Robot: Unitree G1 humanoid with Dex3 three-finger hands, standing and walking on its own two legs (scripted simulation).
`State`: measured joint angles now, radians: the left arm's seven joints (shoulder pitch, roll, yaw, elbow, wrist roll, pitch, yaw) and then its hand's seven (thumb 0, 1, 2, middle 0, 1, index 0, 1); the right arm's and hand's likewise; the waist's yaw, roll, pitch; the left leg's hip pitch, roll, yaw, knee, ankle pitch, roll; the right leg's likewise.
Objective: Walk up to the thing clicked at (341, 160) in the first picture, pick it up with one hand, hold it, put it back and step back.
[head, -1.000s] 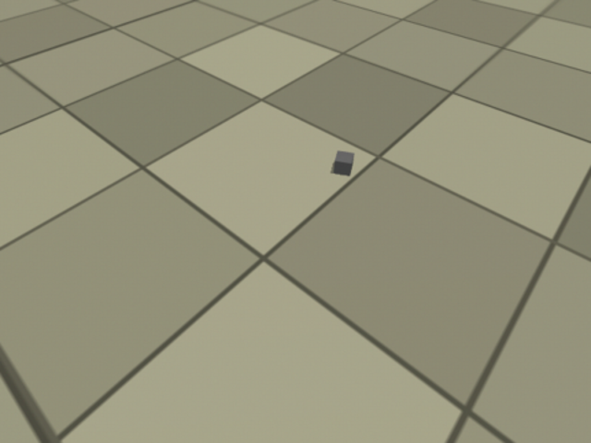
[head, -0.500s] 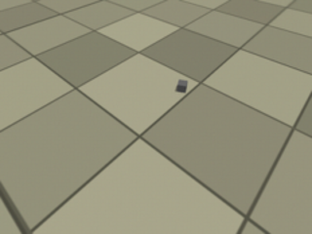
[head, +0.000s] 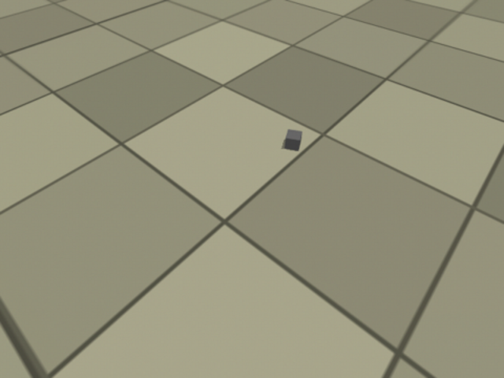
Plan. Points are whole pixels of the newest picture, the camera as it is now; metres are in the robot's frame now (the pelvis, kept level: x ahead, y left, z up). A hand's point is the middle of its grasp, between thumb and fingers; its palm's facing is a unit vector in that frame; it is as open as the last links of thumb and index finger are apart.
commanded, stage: stand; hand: left
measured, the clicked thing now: (293, 140) +1.52 -0.22 -0.74
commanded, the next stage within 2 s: walk up in 0.12 s
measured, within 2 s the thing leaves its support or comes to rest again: neither
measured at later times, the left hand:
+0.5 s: hand (144, 372) +0.17 +0.21 -0.15, palm faces -0.12 -0.89 -0.43, open 7.4 cm
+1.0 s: hand (204, 250) +0.42 +0.13 -0.16, palm faces -0.31 -0.89 -0.34, open 7.4 cm
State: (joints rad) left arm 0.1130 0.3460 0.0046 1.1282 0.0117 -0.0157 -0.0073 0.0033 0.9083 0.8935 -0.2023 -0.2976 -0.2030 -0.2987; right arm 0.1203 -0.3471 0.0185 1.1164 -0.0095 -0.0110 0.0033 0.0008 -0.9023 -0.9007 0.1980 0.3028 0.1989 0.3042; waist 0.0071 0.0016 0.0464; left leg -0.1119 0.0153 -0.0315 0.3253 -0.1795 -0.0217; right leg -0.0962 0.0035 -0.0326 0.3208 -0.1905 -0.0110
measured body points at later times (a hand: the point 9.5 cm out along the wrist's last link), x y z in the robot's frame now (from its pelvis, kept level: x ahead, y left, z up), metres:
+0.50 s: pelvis +0.07 -0.08 -0.03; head +0.07 -0.10 +0.42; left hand +0.18 +0.25 -0.12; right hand +0.07 -0.44 -0.15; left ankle +0.01 +0.09 -0.71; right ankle +0.11 -0.21 -0.75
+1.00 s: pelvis +0.29 -0.12 -0.02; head +0.30 -0.10 +0.43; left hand +0.44 +0.18 -0.14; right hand +0.27 -0.44 -0.11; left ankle +0.33 +0.00 -0.75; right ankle +0.26 -0.24 -0.69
